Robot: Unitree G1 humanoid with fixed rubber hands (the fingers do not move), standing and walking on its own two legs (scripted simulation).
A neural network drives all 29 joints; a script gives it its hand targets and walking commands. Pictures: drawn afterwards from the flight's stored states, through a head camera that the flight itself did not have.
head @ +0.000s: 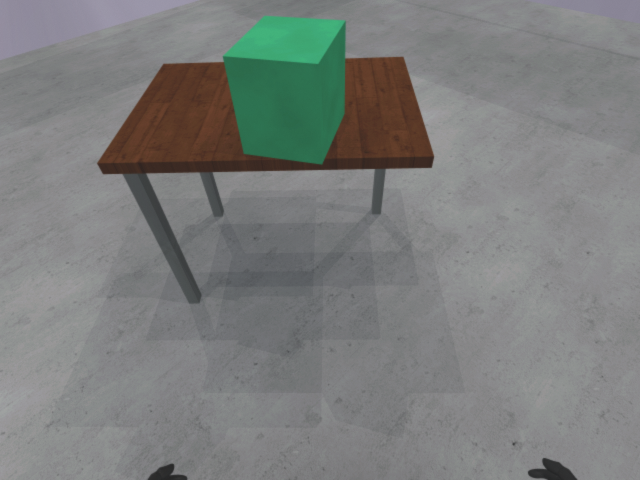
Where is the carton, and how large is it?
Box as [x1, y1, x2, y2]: [223, 16, 345, 164]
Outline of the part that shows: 264,16 223,55 243,152 248,154 321,164 344,113 345,20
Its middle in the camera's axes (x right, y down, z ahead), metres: -0.07 -0.38 +0.95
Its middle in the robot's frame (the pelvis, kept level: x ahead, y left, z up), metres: +0.97 +0.11 +0.03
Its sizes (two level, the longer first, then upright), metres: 0.243 0.205 0.240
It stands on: a table, 0.68 m high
